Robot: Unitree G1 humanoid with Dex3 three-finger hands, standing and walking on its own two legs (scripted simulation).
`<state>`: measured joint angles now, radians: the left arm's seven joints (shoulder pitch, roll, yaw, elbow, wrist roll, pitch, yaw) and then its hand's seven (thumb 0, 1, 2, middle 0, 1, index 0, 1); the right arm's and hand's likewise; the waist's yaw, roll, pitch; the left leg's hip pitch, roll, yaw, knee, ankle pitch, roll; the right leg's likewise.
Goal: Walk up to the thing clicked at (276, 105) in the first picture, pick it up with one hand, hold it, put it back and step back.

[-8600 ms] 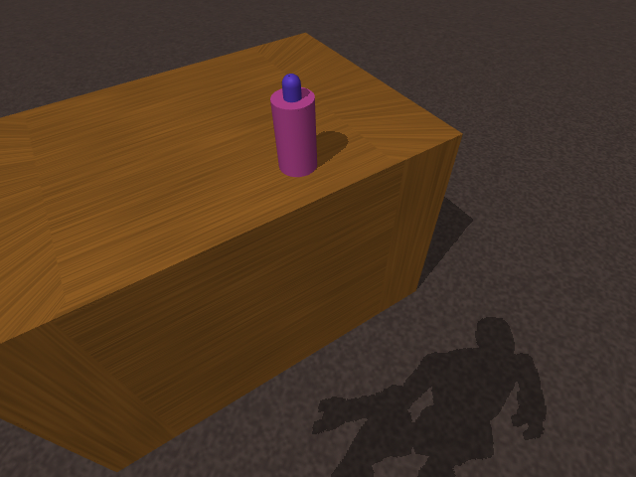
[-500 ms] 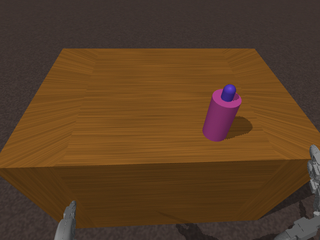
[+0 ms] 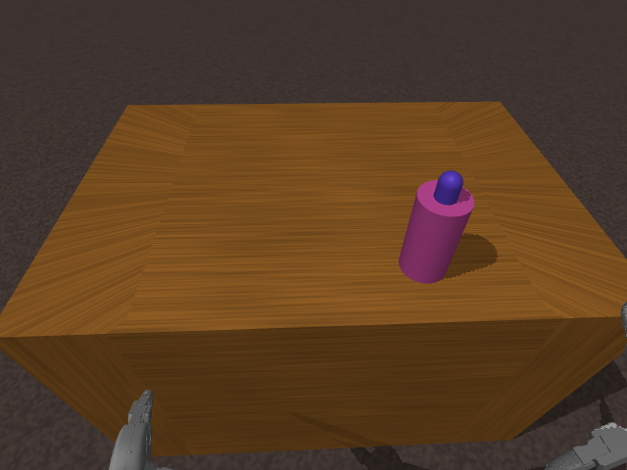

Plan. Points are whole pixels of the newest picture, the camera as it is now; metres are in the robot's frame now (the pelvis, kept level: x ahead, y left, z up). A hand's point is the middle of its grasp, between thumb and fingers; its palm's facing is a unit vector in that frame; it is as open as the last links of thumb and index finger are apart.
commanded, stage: go down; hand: right
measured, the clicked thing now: (436, 224) +0.48 -0.18 +0.03
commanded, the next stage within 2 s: none
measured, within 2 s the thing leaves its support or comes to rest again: neither
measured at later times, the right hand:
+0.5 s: hand (595, 295) +0.29 -0.30 +0.11, palm faces +0.12 +0.99 -0.09, open 17.7 cm
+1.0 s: hand (604, 249) +0.35 -0.34 +0.12, palm faces +0.14 +0.99 -0.01, open 17.5 cm
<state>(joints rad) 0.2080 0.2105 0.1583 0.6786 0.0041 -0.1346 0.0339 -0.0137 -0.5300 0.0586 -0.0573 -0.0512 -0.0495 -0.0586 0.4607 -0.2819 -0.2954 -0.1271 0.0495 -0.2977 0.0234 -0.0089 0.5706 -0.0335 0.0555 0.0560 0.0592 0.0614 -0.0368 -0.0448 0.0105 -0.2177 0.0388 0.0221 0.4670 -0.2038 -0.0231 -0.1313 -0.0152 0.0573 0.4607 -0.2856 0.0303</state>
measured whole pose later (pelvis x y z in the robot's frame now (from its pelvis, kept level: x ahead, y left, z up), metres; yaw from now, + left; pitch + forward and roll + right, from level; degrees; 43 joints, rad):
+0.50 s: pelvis +0.00 -0.01 +0.00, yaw +0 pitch +0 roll +0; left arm 0.15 0.22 0.02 0.80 -0.04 -0.17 0.15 -0.01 -0.53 0.05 -0.05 -0.04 -0.05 -0.05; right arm -0.11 -0.47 -0.47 0.48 0.29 -0.19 0.43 -0.01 0.60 -0.02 0.05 0.05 0.05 0.05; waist 0.01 -0.01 -0.03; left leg -0.30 0.04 0.02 0.49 -0.20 -0.03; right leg -0.22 -0.01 0.05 0.51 -0.30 0.02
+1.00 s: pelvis +0.00 -0.01 -0.01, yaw +0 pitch +6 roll +1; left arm 0.21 0.24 -0.03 0.67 -0.03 -0.20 0.19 -0.01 -0.54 0.06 -0.06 -0.06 -0.05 -0.06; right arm -0.40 -0.63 -0.55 0.82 0.30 -0.18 0.53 -0.01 0.55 -0.03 0.06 0.04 0.05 0.05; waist 0.03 0.00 -0.06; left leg -0.42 0.03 0.02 0.55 -0.23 -0.03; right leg -0.36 -0.02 0.06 0.61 -0.35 0.02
